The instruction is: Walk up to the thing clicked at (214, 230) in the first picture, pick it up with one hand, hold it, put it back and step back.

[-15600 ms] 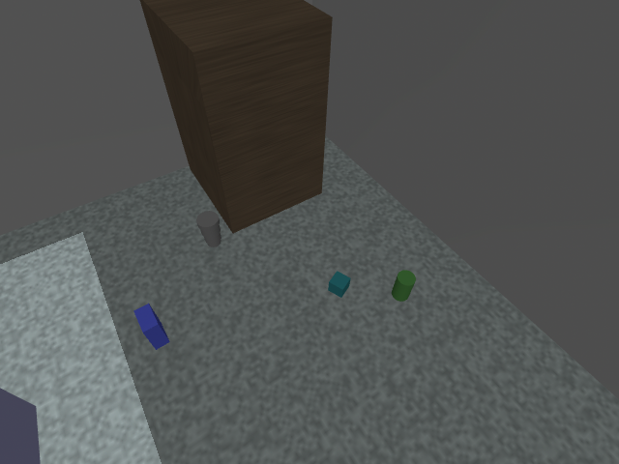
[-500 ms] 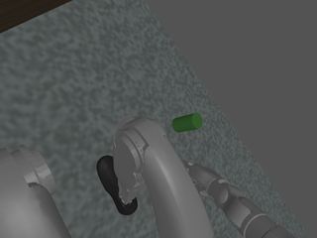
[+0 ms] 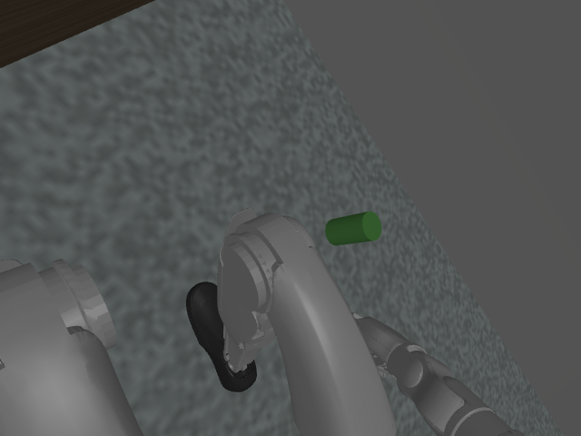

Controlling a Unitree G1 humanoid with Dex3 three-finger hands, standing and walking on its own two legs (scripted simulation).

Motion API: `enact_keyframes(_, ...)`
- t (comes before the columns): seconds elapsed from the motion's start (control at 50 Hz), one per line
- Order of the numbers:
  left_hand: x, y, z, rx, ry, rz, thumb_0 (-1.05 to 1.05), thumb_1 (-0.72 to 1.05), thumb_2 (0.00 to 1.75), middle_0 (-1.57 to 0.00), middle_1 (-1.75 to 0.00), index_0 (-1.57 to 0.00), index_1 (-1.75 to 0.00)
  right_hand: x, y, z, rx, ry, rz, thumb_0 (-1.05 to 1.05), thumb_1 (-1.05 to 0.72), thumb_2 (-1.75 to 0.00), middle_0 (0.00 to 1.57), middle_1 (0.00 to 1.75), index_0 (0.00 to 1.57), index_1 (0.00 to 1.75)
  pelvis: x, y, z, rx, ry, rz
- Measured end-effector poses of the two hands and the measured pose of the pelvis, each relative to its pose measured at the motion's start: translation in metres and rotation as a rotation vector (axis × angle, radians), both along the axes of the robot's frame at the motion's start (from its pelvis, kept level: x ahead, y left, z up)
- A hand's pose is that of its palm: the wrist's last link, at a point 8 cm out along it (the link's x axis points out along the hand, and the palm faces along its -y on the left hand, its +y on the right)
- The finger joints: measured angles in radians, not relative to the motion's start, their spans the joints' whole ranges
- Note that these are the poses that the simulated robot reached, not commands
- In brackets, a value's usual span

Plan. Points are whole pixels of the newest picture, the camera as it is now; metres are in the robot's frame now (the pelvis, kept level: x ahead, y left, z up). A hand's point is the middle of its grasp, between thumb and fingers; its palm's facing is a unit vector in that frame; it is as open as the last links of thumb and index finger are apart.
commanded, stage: settle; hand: left
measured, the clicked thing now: out of the picture +0.47 +0.34 -0.19
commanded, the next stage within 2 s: hold in 0.02 s
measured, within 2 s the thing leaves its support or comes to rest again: neither
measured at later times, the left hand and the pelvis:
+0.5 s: hand out of the picture +0.41 +0.38 -0.01, palm faces +0.47 -0.88 -0.07, open 11.5 cm; pelvis +0.01 -0.01 +0.04, yaw +6 degrees
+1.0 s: hand out of the picture +0.36 +0.34 +0.23, palm faces +0.52 -0.85 -0.06, open 11.5 cm; pelvis +0.03 -0.01 +0.22, yaw +14 degrees
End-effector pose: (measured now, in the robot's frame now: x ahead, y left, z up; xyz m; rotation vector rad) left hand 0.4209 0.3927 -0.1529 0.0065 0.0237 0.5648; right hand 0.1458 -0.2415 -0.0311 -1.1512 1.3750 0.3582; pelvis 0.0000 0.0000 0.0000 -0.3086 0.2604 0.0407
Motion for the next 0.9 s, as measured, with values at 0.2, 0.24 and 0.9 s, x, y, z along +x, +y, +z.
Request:
enact_keyframes(0.2,-0.005,0.02,0.052,0.027,-0.03,-0.026,-0.05,-0.61,0.88,-0.76,-1.12,-0.7,-1.16,-0.009,-0.006,-0.003,0.057,-0.033,-0.124,0.0,-0.9,-0.9,0.21,0.3,0.21,0.3,0.002,-0.004,0.007,0.024,0.054,0.019)
enact_keyframes(0.24,-0.01,0.023,0.061,0.029,-0.021,-0.036,-0.05,-0.61,0.88,-0.76,-1.12,-0.7,-1.16,-0.009,-0.006,-0.004,0.075,-0.047,-0.152,0.0,-0.9,-0.9,0.21,0.3,0.21,0.3,0.002,-0.004,0.009,0.028,0.069,0.023)
enact_keyframes(0.9,-0.098,-0.013,0.342,0.024,0.048,-0.028,-0.05,-0.61,0.88,-0.76,-1.14,-0.69,-1.16,0.093,0.031,0.103,0.472,-0.401,-0.46,0.01,-0.92,-0.9,0.2,0.3,0.2,0.3,0.026,-0.011,0.179,0.145,0.319,0.142)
